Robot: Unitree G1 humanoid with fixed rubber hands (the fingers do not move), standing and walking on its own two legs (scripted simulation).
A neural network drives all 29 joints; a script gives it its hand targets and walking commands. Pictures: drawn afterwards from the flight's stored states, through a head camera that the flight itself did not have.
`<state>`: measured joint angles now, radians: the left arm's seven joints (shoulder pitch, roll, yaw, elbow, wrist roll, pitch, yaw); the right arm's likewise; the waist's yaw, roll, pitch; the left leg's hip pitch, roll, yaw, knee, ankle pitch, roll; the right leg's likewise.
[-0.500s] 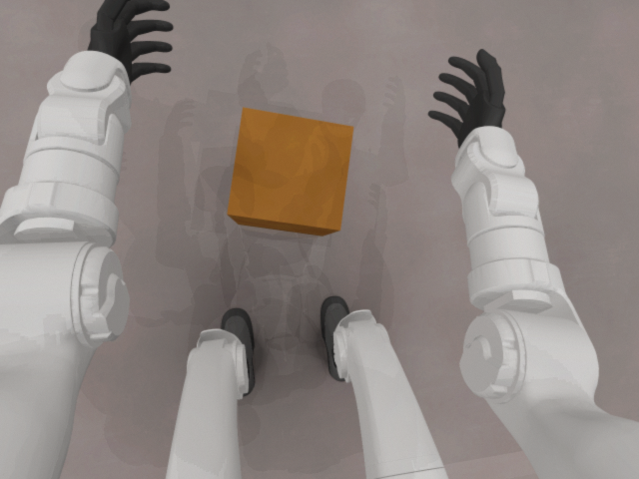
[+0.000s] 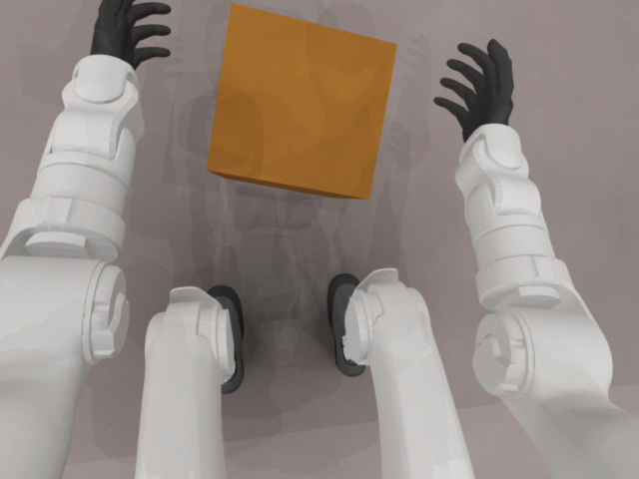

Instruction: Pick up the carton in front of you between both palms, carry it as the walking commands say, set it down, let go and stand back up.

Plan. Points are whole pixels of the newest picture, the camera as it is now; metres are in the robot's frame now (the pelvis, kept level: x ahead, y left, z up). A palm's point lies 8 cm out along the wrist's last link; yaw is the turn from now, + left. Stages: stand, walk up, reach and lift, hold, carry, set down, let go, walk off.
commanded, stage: reach and lift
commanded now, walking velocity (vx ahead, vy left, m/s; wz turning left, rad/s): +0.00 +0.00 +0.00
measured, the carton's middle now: (295, 124) +0.51 -0.02 -0.36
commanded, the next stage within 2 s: none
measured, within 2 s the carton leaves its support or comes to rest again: leaves its support in 1.22 s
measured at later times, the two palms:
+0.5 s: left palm (168, 90) +0.55 +0.15 -0.31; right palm (427, 129) +0.49 -0.21 -0.29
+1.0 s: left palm (190, 86) +0.55 +0.12 -0.29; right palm (408, 124) +0.50 -0.18 -0.28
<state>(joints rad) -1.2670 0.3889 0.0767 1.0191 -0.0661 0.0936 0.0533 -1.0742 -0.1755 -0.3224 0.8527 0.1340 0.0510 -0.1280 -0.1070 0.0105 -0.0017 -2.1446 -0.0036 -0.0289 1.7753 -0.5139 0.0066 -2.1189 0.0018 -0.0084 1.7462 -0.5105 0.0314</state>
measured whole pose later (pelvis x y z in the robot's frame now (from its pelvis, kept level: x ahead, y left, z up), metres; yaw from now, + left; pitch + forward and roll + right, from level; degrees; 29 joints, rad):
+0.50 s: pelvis -0.03 +0.00 -0.12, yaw +0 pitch +37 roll -3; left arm -1.59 0.50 -0.13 1.22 -0.25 0.06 0.07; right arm -1.43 -0.28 -0.18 1.10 0.29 0.03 -0.17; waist -0.11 -0.05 0.42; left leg -2.30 0.00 -0.04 2.19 -0.54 0.00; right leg -2.27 0.01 -0.01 2.16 -0.53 0.04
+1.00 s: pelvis -0.03 +0.00 -0.11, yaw -1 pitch +38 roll -3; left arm -1.63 0.40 -0.12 1.31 -0.20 0.05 0.09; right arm -1.46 -0.20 -0.20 1.13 0.24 0.02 -0.19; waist -0.10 -0.03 0.37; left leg -2.29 0.01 -0.04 2.18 -0.54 0.01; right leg -2.26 0.02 -0.01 2.13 -0.53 0.04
